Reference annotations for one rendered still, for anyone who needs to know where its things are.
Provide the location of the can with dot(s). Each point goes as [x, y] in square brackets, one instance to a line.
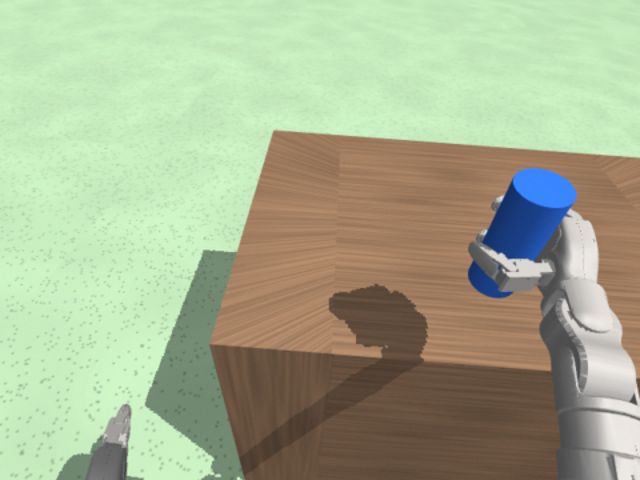
[534, 205]

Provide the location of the right robot arm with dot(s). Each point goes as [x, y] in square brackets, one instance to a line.
[594, 381]

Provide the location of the left robot hand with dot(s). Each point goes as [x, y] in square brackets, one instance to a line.
[110, 461]

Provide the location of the right robot hand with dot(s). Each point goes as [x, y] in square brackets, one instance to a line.
[570, 253]

